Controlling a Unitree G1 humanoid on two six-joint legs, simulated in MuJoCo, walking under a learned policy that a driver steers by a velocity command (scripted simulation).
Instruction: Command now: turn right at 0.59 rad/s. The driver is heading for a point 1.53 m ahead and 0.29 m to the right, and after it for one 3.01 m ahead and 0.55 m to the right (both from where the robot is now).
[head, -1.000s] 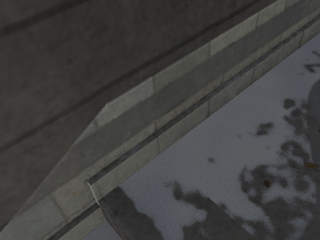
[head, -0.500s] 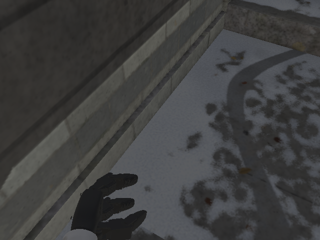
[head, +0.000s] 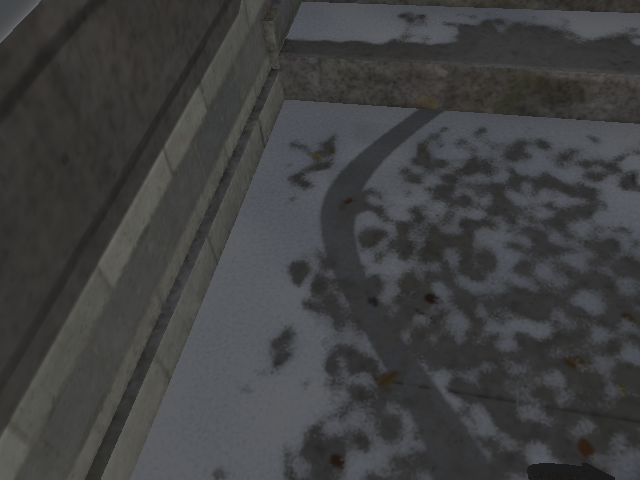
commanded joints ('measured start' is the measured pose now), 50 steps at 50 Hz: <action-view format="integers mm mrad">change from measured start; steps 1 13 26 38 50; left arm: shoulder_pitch -47 -11 -150 -80 -142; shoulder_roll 141 17 104 89 52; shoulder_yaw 45 36 66 63 40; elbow -105 -76 -36 10 18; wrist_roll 14 -24 -51 -12 -5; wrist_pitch -26 -38 -29 -54 -99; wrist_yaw -2 -85 -69 -112 -85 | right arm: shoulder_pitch -60 71 96 150 164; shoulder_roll -76 -188 -150 -180 -115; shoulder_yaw -29 -112 -96 -102 -83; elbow -71 -54 -20 99 119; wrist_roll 5 -10 -24 35 -12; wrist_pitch -27 -61 -48 -31 -3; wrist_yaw -10 29 -6 44 33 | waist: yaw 1 -32 -106 -37 -81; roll -147 123 126 61 -144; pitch -96 -212 -34 -52 -99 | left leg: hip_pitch -83 812 675 602 332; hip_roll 17 306 302 252 84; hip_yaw -24 -220 -42 93 7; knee -23 -739 -895 -753 -197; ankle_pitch -1 359 89 226 -205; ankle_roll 14 185 353 256 8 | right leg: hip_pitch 182 -114 -345 192 214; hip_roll -243 18 -185 -149 -339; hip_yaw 340 117 -132 -219 0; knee -163 315 496 -179 -313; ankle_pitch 168 -302 -57 203 235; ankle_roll -54 20 184 23 -169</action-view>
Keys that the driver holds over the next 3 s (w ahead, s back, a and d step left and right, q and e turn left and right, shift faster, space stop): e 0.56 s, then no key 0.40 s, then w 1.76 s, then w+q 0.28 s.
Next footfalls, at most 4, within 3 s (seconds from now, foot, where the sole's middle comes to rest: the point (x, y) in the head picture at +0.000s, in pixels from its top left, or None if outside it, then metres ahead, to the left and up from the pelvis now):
0.26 left None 0.16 0.16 -0.77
0.78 right None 0.12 -0.08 -0.77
1.30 left None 0.26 0.13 -0.77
1.80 right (511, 472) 0.51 -0.26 -0.77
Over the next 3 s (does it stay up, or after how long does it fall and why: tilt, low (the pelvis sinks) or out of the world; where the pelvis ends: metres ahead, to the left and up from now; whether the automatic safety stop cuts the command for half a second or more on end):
stays up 1.01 -0.39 0.00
